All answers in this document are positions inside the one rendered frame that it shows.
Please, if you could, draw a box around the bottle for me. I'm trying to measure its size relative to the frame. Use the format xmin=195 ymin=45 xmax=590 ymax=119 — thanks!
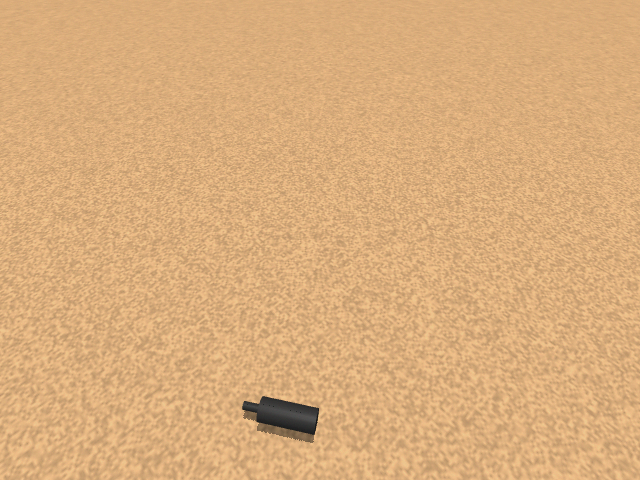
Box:
xmin=242 ymin=396 xmax=319 ymax=435

